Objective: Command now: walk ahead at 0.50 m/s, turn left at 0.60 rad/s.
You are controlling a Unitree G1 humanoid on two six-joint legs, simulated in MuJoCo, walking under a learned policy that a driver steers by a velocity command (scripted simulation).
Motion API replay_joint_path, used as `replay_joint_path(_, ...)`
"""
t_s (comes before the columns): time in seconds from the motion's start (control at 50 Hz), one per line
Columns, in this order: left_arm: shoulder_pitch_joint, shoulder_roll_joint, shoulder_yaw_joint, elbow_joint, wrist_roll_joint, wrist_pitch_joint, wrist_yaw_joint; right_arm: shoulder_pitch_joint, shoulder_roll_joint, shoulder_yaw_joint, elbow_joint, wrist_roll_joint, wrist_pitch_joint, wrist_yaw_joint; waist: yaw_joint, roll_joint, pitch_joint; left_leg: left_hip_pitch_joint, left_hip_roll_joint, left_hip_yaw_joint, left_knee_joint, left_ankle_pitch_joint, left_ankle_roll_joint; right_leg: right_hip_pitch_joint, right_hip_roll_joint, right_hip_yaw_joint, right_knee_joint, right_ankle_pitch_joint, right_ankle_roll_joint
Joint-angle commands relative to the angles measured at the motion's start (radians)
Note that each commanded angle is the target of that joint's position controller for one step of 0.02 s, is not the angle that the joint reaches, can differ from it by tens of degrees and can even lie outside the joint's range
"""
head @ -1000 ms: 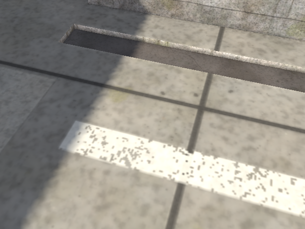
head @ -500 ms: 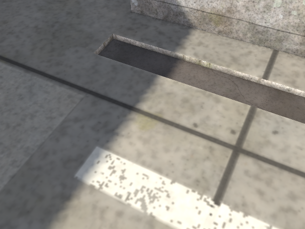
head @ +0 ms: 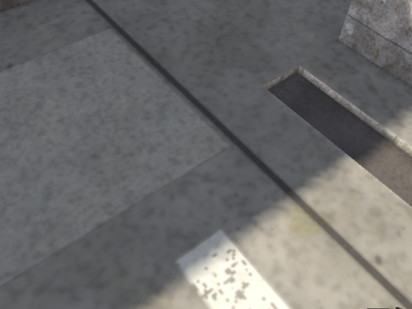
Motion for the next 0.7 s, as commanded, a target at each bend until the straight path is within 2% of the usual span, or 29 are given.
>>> replay_joint_path(0.02,-0.078,0.119,0.019,-0.144,-0.006,-0.039,-0.008,0.236,-0.171,-0.059,0.025,0.021,-0.001,-0.032,-0.085,0.017,-0.114,0.469,0.331,-0.477,-0.325,0.256,0.19,-0.479,-0.03,0.123,0.151,0.077,-0.013)
replay_joint_path(0.04,-0.067,0.116,0.02,-0.142,0.009,-0.026,-0.008,0.202,-0.149,-0.05,0.024,0.025,-0.009,-0.035,-0.045,0.017,-0.086,0.379,0.278,-0.416,-0.338,0.309,0.162,-0.418,-0.045,0.132,0.089,0.075,-0.007)
replay_joint_path(0.06,-0.033,0.113,0.019,-0.128,0.024,-0.007,-0.01,0.171,-0.131,-0.043,0.015,0.026,-0.017,-0.034,-0.017,0.025,-0.089,0.325,0.244,-0.376,-0.355,0.329,0.151,-0.361,-0.048,0.131,0.058,0.081,0.001)
replay_joint_path(0.1,-0.031,0.106,0.02,-0.13,0.033,0.019,-0.018,0.189,-0.133,-0.042,0.02,0.031,-0.035,-0.027,-0.008,0.034,-0.097,0.284,0.213,-0.356,-0.379,0.353,0.156,-0.344,-0.038,0.117,0.015,0.106,0.017)
replay_joint_path(0.16,-0.138,0.093,0.018,-0.164,0.028,0.029,-0.022,0.253,-0.156,-0.05,0.041,0.028,-0.04,-0.025,-0.036,0.037,-0.053,0.264,0.192,-0.366,-0.423,0.265,0.144,-0.418,-0.034,0.112,-0.091,0.216,0.038)
replay_joint_path(0.22,-0.261,0.097,0.019,-0.201,0.025,0.028,-0.021,0.327,-0.156,-0.051,0.062,0.03,-0.041,-0.027,-0.081,0.05,-0.026,0.326,0.188,-0.395,-0.428,0.248,0.123,-0.501,-0.022,0.122,-0.211,0.32,0.046)
replay_joint_path(0.34,-0.437,0.091,0.005,-0.263,0.017,0.011,-0.032,0.434,-0.161,-0.051,0.089,0.022,-0.043,-0.04,-0.142,0.066,-0.016,0.453,0.191,-0.435,-0.347,0.4,0.109,-0.525,0.036,0.125,-0.394,0.388,0.028)
replay_joint_path(0.38,-0.468,0.095,0.001,-0.284,0.01,0.002,-0.033,0.441,-0.17,-0.053,0.091,0.018,-0.041,-0.048,-0.146,0.079,-0.013,0.472,0.201,-0.459,-0.312,0.46,0.098,-0.48,0.058,0.127,-0.457,0.376,0.012)
replay_joint_path(0.42,-0.413,0.112,0.005,-0.278,0.007,-0.005,-0.028,0.402,-0.185,-0.056,0.084,0.017,-0.039,-0.055,-0.108,0.093,-0.021,0.442,0.203,-0.476,-0.273,0.511,0.063,-0.339,0.081,0.134,-0.533,0.34,-0.012)
replay_joint_path(0.44,-0.337,0.127,0.011,-0.257,0.005,-0.009,-0.02,0.362,-0.195,-0.058,0.075,0.016,-0.041,-0.054,-0.067,0.098,-0.043,0.393,0.187,-0.466,-0.219,0.602,0.037,-0.199,0.107,0.125,-0.566,0.297,-0.029)
replay_joint_path(0.46,-0.225,0.153,0.023,-0.222,0.005,-0.015,-0.008,0.341,-0.204,-0.059,0.073,0.018,-0.045,-0.047,-0.019,0.081,-0.101,0.361,0.154,-0.452,-0.1,0.691,0.013,-0.034,0.133,0.109,-0.595,0.277,-0.046)
replay_joint_path(0.48,-0.085,0.186,0.035,-0.194,0.013,-0.028,0.006,0.324,-0.192,-0.055,0.07,0.028,-0.053,-0.036,0.056,0.032,-0.185,0.268,0.092,-0.405,0.102,0.621,-0.012,0.19,0.068,0.157,-0.641,0.294,-0.077)
replay_joint_path(0.5,0.078,0.257,0.051,-0.19,0.035,-0.032,0.026,0.346,-0.103,-0.031,0.04,0.035,-0.062,-0.032,0.096,-0.094,-0.348,0.138,0.031,-0.317,0.393,0.225,-0.027,0.421,-0.195,0.418,-0.66,0.078,-0.121)
replay_joint_path(0.52,0.016,0.317,0.064,-0.199,0.038,-0.019,0.025,0.467,-0.068,-0.024,0.018,0.051,-0.053,-0.034,-0.005,-0.326,-0.406,-0.129,-0.103,-0.225,0.599,-0.388,-0.054,0.53,-0.39,0.885,-0.803,0.053,-0.232)
replay_joint_path(0.54,-0.059,0.214,0.052,-0.209,0.018,-0.009,0.019,0.423,-0.146,-0.032,0.058,0.009,-0.035,-0.044,-0.028,-0.127,-0.256,-0.198,0.008,-0.219,0.667,-0.289,-0.047,0.379,-0.348,0.85,-0.816,-0.059,-0.222)
replay_joint_path(0.56,-0.114,0.137,0.032,-0.212,0.01,-0.01,0.015,0.348,-0.149,-0.036,0.058,0.004,-0.03,-0.033,-0.03,-0.037,-0.138,-0.178,0.038,-0.199,0.64,-0.196,-0.052,0.242,-0.296,0.675,-0.835,-0.014,-0.205)
replay_joint_path(0.58,-0.134,0.105,0.023,-0.203,0.014,-0.012,0.01,0.312,-0.13,-0.033,0.053,0.005,-0.025,-0.024,-0.041,-0.008,-0.085,-0.157,0.067,-0.184,0.604,-0.153,-0.059,0.162,-0.246,0.537,-0.86,0.107,-0.186)
replay_joint_path(0.62,-0.113,0.102,0.02,-0.171,0.008,-0.026,0.009,0.299,-0.108,-0.029,0.053,-0.004,-0.004,-0.005,-0.056,-0.08,-0.054,-0.122,0.098,-0.161,0.569,-0.133,-0.07,0.085,-0.185,0.363,-0.893,0.277,-0.162)
replay_joint_path(0.64,-0.094,0.104,0.021,-0.158,0.002,-0.038,0.004,0.291,-0.1,-0.028,0.048,-0.004,0.004,0.002,-0.058,-0.094,-0.057,-0.119,0.099,-0.153,0.564,-0.123,-0.07,0.08,-0.181,0.321,-0.898,0.362,-0.164)
replay_joint_path(0.7,-0.047,0.108,0.024,-0.122,-0.005,-0.063,-0.01,0.218,-0.072,-0.018,0.02,-0.008,0.008,0.016,-0.056,-0.089,-0.051,-0.188,0.098,-0.164,0.521,-0.059,-0.073,0.101,-0.176,0.232,-0.925,0.503,-0.185)
Keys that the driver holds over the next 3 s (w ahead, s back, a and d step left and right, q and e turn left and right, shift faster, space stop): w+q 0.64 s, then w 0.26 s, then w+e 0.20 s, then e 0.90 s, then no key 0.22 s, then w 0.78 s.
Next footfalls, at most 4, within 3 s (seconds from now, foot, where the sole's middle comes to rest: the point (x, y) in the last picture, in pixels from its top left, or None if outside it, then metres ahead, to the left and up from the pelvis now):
0.48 right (239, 303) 0.46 -0.06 -0.76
1.00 left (146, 256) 0.59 0.24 -0.76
1.46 right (183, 196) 0.83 0.14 -0.76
1.98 left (131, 210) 0.76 0.32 -0.76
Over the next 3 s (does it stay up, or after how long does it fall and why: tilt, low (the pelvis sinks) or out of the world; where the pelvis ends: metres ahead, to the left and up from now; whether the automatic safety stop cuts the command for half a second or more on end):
stays up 0.97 0.23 0.03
